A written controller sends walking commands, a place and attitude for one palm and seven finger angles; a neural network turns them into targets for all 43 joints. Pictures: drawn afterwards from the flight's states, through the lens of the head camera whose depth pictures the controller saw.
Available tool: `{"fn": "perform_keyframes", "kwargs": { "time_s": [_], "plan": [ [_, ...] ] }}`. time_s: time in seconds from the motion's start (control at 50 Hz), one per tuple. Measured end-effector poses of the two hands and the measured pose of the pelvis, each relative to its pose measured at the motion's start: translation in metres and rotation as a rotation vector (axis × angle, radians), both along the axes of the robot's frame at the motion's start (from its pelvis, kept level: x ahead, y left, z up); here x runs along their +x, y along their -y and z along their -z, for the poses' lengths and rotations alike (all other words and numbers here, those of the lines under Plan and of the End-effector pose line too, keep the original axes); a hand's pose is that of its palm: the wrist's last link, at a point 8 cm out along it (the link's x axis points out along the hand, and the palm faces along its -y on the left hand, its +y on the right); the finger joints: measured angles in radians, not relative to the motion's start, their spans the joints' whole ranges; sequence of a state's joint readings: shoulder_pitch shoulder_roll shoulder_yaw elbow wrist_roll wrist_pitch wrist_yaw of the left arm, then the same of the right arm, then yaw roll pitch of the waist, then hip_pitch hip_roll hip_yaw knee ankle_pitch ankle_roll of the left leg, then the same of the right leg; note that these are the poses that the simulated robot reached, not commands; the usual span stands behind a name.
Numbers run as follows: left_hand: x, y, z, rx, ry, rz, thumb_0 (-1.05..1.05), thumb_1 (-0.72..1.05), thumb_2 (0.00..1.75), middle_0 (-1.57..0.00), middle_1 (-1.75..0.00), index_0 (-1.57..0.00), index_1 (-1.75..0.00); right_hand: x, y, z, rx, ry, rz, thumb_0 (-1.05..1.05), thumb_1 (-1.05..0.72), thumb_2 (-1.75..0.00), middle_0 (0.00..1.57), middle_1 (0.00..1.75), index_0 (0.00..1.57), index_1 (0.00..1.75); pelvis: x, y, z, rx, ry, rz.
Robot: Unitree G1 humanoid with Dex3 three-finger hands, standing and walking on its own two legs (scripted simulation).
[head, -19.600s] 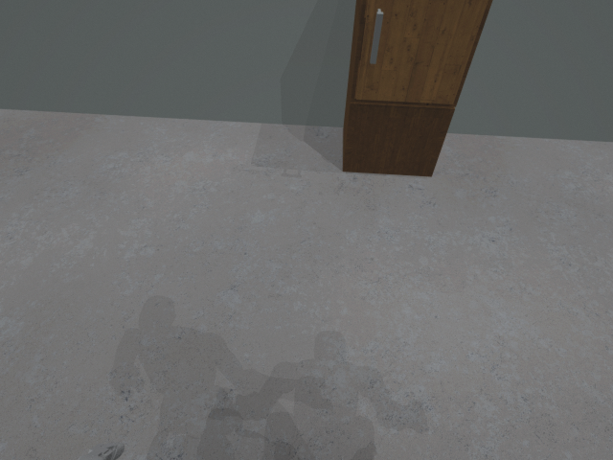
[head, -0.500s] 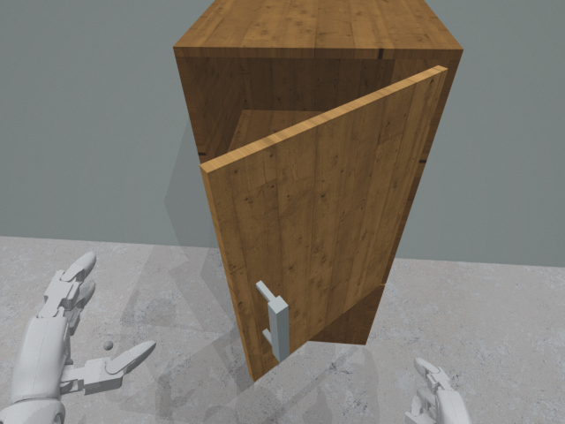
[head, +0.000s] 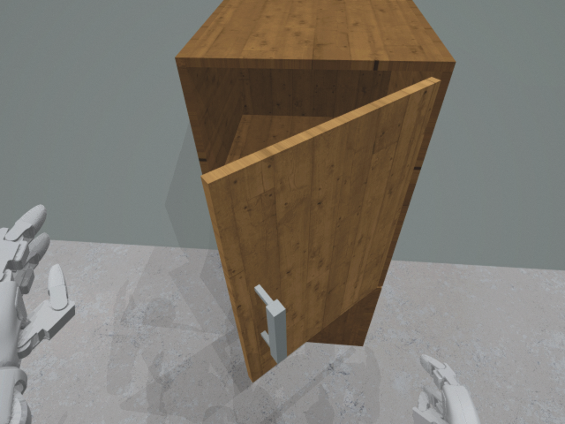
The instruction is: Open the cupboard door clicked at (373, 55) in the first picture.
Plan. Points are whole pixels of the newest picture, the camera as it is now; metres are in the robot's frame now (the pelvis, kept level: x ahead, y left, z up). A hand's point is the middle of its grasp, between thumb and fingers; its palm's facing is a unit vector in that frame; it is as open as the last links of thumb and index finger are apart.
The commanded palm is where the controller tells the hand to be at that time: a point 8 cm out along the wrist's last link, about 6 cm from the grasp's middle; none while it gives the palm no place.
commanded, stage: draw the hand back to the body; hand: left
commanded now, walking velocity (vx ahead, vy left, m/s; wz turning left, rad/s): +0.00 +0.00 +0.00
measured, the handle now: (270, 325) +0.30 +0.07 -0.08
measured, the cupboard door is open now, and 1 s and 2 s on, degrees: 42 42 42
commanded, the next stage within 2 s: step back with the hand held close in 0.16 s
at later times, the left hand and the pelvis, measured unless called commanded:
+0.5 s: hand (75, 306) +0.19 +0.25 +0.15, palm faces +0.39 -0.79 -0.46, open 7.5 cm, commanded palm +0.13 +0.29 +0.17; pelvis -0.02 -0.01 +0.00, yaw -1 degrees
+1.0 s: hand (6, 371) +0.12 +0.28 +0.15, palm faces +0.42 -0.76 -0.50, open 7.4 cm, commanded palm +0.05 +0.32 +0.17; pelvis -0.09 +0.02 -0.01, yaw +1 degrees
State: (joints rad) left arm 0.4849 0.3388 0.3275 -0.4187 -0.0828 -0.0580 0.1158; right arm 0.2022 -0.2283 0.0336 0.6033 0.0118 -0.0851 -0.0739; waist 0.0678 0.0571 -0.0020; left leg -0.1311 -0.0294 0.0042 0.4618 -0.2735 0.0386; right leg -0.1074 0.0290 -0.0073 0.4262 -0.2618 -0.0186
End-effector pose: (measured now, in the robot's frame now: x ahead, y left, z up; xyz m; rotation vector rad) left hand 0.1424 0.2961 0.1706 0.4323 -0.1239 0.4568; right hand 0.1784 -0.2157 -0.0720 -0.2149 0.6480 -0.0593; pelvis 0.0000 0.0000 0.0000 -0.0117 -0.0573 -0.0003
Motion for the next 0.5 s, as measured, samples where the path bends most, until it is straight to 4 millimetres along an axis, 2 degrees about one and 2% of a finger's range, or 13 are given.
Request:
{"fn": "perform_keyframes", "kwargs": {
  "time_s": [0.3, 0.38, 0.5],
  "plan": [
    [-0.007, 0.009, -0.006, 0.018, 0.015, -0.001, 0.02, 0.89, 0.89, -0.21, -0.3, -0.21, -0.3, -0.009, 0.007, 0.003, 0.01, -0.006, 0.005, 0.01, -0.9, -0.9, 0.2, 0.3, 0.2, 0.3, -0.006, 0.009, -0.002, 0.002, 0.021, 0.0],
    [-0.002, 0.002, -0.012, 0.069, 0.035, -0.008, 0.02, 0.88, 0.89, -0.21, -0.3, -0.21, -0.3, -0.012, 0.01, 0.003, 0.01, -0.024, 0.009, 0.01, -0.9, -0.9, 0.2, 0.3, 0.2, 0.3, -0.01, 0.011, -0.003, -0.007, -0.003, -0.002],
    [0.003, 0.007, -0.003, 0.09, -0.037, 0.052, 0.01, 0.89, 0.89, -0.21, -0.3, -0.21, -0.3, -0.024, 0.025, 0.003, -0.012, -0.064, 0.079, 0.01, -0.9, -0.9, 0.2, 0.3, 0.21, 0.3, -0.016, 0.006, -0.004, -0.004, -0.044, 0.017]
  ]
}}
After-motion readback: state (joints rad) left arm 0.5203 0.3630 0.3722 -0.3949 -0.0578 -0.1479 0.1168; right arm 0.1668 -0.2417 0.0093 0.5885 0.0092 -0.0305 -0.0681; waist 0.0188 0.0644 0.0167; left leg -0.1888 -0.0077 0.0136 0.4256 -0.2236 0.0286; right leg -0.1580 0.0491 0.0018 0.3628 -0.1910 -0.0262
